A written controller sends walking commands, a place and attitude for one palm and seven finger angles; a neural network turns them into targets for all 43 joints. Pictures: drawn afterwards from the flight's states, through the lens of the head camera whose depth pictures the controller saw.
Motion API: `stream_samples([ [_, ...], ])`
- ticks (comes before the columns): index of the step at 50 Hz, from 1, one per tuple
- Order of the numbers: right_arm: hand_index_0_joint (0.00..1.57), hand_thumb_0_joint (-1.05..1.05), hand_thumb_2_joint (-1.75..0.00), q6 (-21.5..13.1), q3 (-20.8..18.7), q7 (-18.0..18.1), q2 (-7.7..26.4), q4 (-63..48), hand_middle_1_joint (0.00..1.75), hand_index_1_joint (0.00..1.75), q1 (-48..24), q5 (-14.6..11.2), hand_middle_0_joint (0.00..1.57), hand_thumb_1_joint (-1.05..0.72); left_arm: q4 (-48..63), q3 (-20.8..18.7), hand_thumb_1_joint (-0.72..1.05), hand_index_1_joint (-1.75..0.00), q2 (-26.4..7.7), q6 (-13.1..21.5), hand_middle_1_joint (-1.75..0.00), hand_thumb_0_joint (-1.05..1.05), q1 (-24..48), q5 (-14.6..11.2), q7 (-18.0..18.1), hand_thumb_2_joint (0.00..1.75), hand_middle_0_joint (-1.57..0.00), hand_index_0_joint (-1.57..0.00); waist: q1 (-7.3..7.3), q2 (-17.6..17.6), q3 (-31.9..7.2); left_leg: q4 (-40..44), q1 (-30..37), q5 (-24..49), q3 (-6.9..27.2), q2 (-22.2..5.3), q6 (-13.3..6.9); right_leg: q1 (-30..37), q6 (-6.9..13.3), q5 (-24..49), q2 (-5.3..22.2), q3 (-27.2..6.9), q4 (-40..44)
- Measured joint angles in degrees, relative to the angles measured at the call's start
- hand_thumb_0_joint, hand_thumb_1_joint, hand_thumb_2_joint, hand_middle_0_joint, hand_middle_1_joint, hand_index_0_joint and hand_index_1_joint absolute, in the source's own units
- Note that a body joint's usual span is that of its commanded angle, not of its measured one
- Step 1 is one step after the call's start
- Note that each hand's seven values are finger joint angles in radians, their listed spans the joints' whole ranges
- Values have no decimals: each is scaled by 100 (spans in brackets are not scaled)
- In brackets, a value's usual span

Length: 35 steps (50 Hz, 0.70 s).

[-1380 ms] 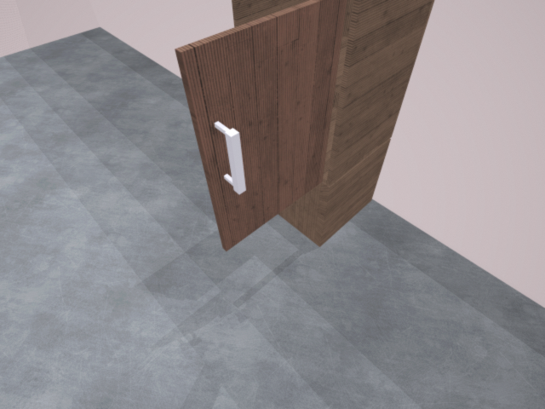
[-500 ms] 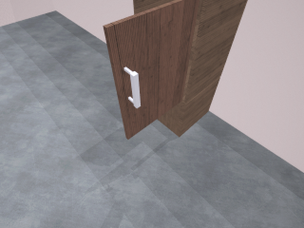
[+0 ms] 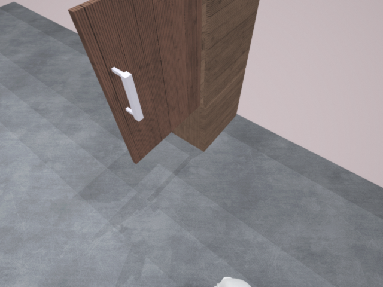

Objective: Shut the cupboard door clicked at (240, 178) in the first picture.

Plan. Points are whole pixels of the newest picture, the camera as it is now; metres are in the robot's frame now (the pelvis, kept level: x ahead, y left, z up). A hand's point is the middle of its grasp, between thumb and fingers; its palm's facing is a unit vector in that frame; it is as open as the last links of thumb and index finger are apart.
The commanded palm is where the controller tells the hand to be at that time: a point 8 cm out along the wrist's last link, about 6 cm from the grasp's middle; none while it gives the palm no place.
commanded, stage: walk to a spot facing it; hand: left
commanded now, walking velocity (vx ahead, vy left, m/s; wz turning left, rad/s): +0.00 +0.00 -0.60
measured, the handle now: (128, 95) +0.58 +0.22 +0.02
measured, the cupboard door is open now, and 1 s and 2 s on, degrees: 88 88 88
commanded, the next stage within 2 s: none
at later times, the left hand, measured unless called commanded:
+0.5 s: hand out of the picture +0.09 +0.18 -0.16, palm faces -0.19 -0.95 -0.24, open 7.4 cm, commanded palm none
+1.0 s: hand (161, 269) +0.17 +0.09 -0.15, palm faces -0.55 -0.79 -0.28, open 7.3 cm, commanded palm none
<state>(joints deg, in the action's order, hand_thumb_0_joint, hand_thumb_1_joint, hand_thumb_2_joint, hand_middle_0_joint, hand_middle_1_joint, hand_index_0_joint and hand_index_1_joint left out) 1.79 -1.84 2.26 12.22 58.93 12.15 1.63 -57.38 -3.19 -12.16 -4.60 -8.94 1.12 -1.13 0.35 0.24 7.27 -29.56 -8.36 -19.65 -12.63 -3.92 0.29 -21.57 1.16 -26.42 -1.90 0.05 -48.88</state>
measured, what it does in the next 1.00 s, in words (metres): steps on the spot, turning right: left foot, then right foot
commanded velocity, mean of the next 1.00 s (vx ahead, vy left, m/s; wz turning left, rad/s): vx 0.05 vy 0.00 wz -0.60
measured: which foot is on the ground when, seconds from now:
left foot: down 0.00-0.08, up 0.10-0.50, down 0.52-0.84, up 0.86-1.00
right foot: down 0.00-0.52, up 0.54-0.82, down 0.84-1.00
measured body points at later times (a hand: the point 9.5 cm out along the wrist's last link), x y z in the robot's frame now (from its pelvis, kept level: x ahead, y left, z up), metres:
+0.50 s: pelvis -0.01 -0.01 +0.01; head +0.05 -0.01 +0.45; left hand +0.10 +0.23 -0.14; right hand +0.08 -0.29 -0.12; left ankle +0.02 +0.13 -0.72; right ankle +0.00 -0.12 -0.73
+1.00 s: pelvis -0.02 -0.04 +0.00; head +0.03 -0.09 +0.45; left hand +0.20 +0.13 -0.13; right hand -0.12 -0.30 -0.14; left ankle +0.03 +0.11 -0.66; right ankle -0.07 -0.13 -0.73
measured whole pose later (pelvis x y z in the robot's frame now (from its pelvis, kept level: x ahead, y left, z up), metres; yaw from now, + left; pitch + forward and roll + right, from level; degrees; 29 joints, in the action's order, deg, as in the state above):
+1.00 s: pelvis -0.02 -0.04 +0.00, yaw -35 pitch +2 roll +1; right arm 3.6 -3.2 0.6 15.8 52.4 10.1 0.6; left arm -51.3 -3.5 -13.9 -1.8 -9.4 1.0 -0.5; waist -0.2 0.5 7.2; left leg -62.4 -26.9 -26.3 -2.7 -5.2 4.7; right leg -17.6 1.9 -15.4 -1.5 -2.4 -31.5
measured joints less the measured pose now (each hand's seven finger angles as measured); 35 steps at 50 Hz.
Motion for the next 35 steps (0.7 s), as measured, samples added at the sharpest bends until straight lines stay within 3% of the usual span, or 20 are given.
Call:
stream_samples([
  [2, 20, 0, -90, 24, -20, -6, 43, 7, 30, 30, 58, 17, 21, -91, 118, -21, 91, -30, 56, 38, -30, 0, 3, 1, -32, 90, -20, -20, 22, 147, 56, -158, -32, -75, -25, -156, 89, 117, -33, 75, 118, 110, 233],
  [4, 20, 0, -90, 74, -46, -33, 62, -16, 30, 30, 108, -21, 21, -91, 260, -39, 91, -30, 21, 149, -30, 0, -90, 10, -57, 90, -20, -20, 58, 184, 14, -637, -238, -279, -61, -322, 186, 409, 3, 950, 223, 115, 1063],
  [7, 20, 0, -90, 220, -118, -66, 116, -84, 30, 30, -141, -110, 21, -91, 266, -77, 91, -30, 10, 288, -30, 0, -124, -7, 61, 90, -20, -20, 72, 225, 122, -2431, -997, -1104, 676, -211, 245, 339, 172, 699, 15, 35, 1016],
  [11, 20, 0, -90, 220, -156, -79, 125, -311, 30, 30, -536, -131, 20, -91, 262, -84, 91, -30, 14, 269, -30, 0, -261, -2, 170, 90, -20, -20, 92, 65, 143, -3458, -1694, -852, 1070, 21, 329, 387, 236, 1061, -115, -255, 1529],
  [15, 20, 0, -90, 153, -164, -93, 102, -565, 30, 30, -825, -143, 20, -91, 258, -66, 91, -30, 20, 247, -30, 0, -393, 12, 170, 90, -20, -20, 137, -80, 35, -3094, -1848, -503, 1226, 109, 381, 426, 243, 1408, -187, -591, 1990],
  [20, 20, 0, -90, 106, -148, -79, 60, -718, 30, 30, -1019, -167, 20, -91, 324, -83, 91, -30, 12, 223, -30, 0, -434, 39, 133, 90, -21, -20, 229, -144, -97, -2215, -1591, -485, 1349, 207, 367, 418, 179, 1583, -291, -898, 2186],
  [23, 20, 0, -90, 64, -111, -67, 3, -768, 30, 30, -1058, -201, 20, -91, 375, -120, 91, -30, -45, 206, -30, 0, -402, 45, 129, 90, -21, -20, 285, -236, -154, -1394, -1269, -473, 1378, 305, 320, 336, 110, 1612, -352, -1080, 2147],
  [25, 20, 0, -90, -1, -72, -57, -23, -810, 30, 30, -1013, -215, 20, -91, 396, -138, 91, -30, -98, 169, -30, 0, -390, 19, 124, 90, -21, -20, 261, -272, -221, -521, -908, -80, 1354, 332, 274, 221, 32, 1567, -421, -1178, 1996],
  [26, 20, 0, -90, -53, -48, -53, 10, -858, 30, 30, -936, -201, 20, -91, 424, -138, 91, -30, -104, 142, -30, 0, -408, -8, 113, 90, -21, -20, 215, -186, -304, -10, -715, 100, 1408, 246, 186, 101, -6, 1479, -519, -1148, 1830],
  [29, 20, 0, -90, -93, 9, -21, -62, -852, 30, 30, -744, -85, 20, -91, 439, -186, 91, -30, -267, 56, -30, 0, -185, -12, 32, 90, -20, -20, 179, -292, -184, -59, -689, 346, 1324, 214, 99, -454, -227, 167, -419, -750, 264],
  [32, 20, 0, -90, -57, 84, -11, -108, -819, 30, 30, -462, -12, 21, -91, 529, -267, 91, -30, -399, 58, -30, 0, -45, 23, -53, 90, -20, -20, 209, -299, -124, 131, -534, 385, 1205, 45, 134, -876, -404, 52, -224, -332, -1114],
  [35, 20, 0, -90, -29, 80, -5, -80, -775, 30, 30, -286, 15, 21, -91, 614, -268, 91, -30, -438, 51, -30, 0, 17, 4, -102, 90, -20, -20, 214, -179, -60, 211, -432, 394, 1025, -161, 187, -848, -484, 65, 23, -68, -1164],
])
